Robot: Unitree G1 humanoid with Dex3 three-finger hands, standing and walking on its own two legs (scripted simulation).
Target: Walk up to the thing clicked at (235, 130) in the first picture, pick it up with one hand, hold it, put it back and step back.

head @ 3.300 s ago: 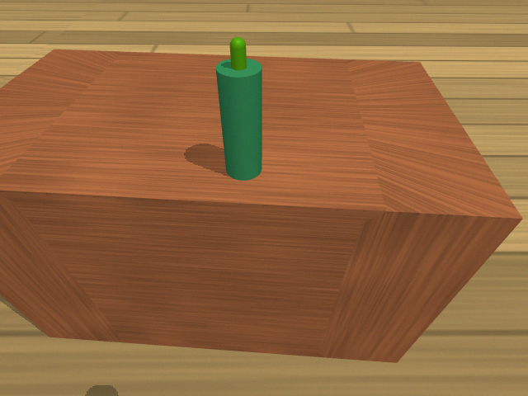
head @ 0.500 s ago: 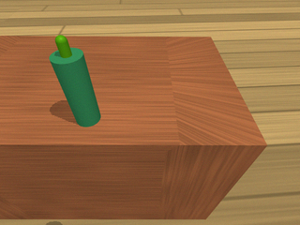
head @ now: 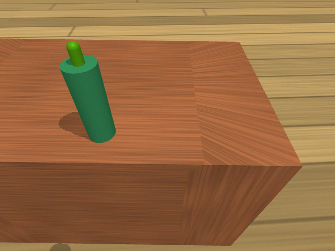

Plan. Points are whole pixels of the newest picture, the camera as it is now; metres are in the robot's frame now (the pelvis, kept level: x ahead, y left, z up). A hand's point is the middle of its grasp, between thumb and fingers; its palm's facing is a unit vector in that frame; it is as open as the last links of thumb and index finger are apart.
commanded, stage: walk up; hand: left
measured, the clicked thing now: (89, 96) +0.46 +0.21 +0.16
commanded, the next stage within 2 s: stand in 0.18 s
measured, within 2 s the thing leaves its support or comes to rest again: neither
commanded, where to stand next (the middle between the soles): +0.04 +0.00 m, yaw -1 degrees
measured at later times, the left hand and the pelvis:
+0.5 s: hand out of the picture +0.09 +0.25 -0.15, palm faces -0.04 -0.94 -0.34, open 7.4 cm; pelvis +0.01 -0.01 +0.00, yaw +0 degrees
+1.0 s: hand out of the picture +0.09 +0.24 -0.15, palm faces -0.05 -0.94 -0.35, open 7.4 cm; pelvis +0.01 -0.01 +0.00, yaw -1 degrees
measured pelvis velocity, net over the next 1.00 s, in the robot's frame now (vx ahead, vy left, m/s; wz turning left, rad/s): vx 0.01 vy -0.01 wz -0.01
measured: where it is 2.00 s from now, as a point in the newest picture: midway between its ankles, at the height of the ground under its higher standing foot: outside the picture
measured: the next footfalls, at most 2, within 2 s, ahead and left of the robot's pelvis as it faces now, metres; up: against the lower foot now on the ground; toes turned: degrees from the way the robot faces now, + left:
none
